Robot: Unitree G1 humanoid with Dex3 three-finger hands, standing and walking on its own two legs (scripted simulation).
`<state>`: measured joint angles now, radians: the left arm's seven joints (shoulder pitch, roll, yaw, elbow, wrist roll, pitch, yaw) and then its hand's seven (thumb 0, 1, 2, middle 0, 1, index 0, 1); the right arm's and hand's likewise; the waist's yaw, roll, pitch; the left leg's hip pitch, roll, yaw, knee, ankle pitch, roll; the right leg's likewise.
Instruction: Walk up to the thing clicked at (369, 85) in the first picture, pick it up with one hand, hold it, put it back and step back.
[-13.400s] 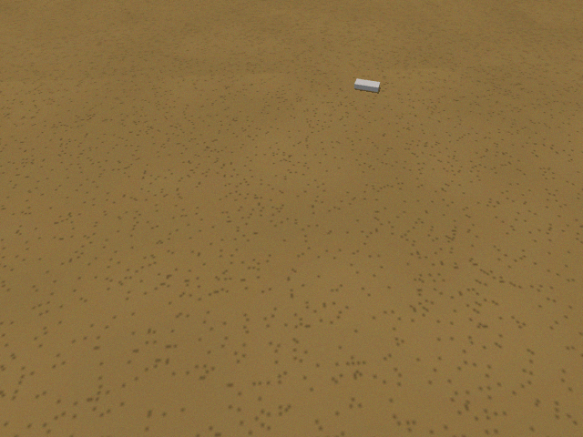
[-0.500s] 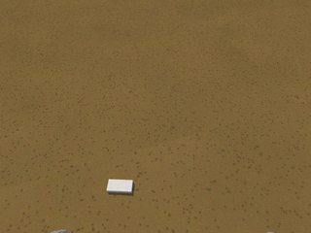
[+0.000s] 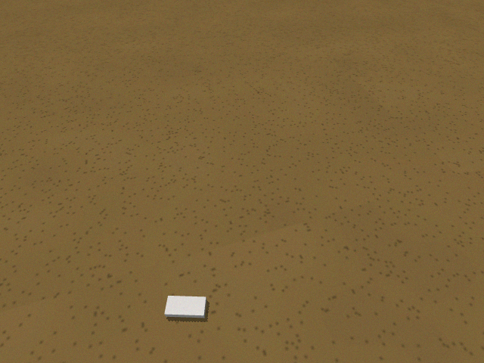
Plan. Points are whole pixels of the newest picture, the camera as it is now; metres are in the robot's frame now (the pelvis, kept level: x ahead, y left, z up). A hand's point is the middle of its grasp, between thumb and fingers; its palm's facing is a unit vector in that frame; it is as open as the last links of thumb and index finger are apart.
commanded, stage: stand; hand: left
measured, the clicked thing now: (186, 306) +0.46 +0.26 -0.77
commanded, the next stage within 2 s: none
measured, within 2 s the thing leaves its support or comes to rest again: neither
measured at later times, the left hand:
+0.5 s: hand out of the picture +0.09 +0.26 -0.15, palm faces -0.02 -0.94 -0.34, open 7.4 cm
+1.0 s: hand out of the picture +0.09 +0.25 -0.15, palm faces -0.03 -0.94 -0.35, open 7.4 cm
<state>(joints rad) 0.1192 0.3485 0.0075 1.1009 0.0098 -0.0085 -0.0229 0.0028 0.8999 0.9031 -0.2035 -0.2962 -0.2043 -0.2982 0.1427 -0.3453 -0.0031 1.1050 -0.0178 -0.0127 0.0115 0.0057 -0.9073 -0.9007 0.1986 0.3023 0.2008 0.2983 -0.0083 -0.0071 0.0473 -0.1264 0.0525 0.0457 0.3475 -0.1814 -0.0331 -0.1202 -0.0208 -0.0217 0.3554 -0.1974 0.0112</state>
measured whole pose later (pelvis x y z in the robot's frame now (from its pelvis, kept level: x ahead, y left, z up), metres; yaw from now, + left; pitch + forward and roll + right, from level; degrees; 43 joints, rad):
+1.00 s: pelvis +0.01 +0.00 +0.00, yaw +0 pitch -2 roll +0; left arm 0.12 0.36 0.00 1.12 0.01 -0.01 0.00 0.00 0.90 0.90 -0.20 -0.30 -0.20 -0.30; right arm 0.11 -0.35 0.00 1.13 -0.01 -0.01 0.00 0.01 -0.91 -0.90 0.20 0.30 0.20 0.30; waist -0.01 0.00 0.05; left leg -0.09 0.05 0.04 0.31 -0.18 -0.04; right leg -0.08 -0.02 -0.03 0.31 -0.20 0.01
